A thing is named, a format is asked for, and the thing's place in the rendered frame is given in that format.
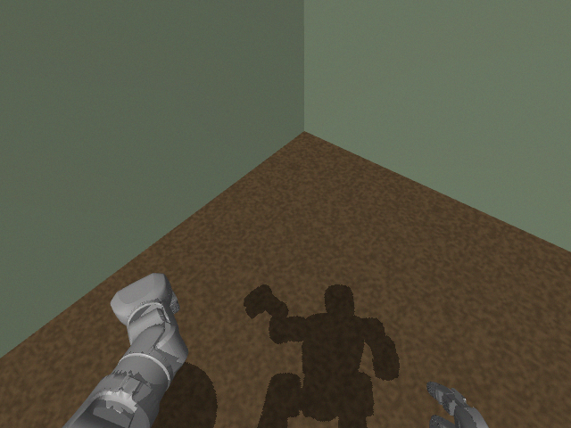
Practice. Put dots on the left robot hand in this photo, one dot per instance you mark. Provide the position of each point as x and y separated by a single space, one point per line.
155 286

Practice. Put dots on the right robot hand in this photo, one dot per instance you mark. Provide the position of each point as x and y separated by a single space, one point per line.
455 405

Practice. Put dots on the left robot arm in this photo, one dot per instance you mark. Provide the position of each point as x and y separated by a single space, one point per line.
129 397

